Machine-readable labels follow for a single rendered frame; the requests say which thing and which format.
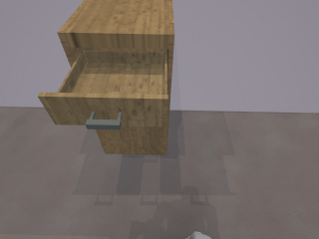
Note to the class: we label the cabinet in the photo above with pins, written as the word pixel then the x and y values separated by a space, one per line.
pixel 124 26

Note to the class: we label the drawer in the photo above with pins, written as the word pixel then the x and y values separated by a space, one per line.
pixel 133 83

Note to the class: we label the handle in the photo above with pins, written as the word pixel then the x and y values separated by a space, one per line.
pixel 114 124

